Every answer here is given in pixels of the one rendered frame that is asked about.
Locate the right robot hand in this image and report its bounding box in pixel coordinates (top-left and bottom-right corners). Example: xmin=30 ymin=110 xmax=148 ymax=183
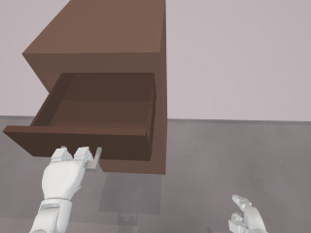
xmin=228 ymin=194 xmax=266 ymax=233

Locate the drawer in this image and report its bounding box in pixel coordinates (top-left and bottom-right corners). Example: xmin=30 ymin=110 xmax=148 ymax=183
xmin=3 ymin=73 xmax=156 ymax=161

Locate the left robot hand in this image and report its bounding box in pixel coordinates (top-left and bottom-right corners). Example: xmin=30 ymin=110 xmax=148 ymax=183
xmin=42 ymin=147 xmax=93 ymax=200

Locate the cabinet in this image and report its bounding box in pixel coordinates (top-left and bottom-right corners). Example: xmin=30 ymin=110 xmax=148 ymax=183
xmin=22 ymin=0 xmax=168 ymax=175

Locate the handle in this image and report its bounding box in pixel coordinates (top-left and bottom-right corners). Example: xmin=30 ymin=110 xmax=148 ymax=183
xmin=61 ymin=146 xmax=102 ymax=172

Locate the robot left forearm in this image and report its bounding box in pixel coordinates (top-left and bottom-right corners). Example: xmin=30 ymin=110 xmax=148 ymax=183
xmin=29 ymin=197 xmax=73 ymax=233

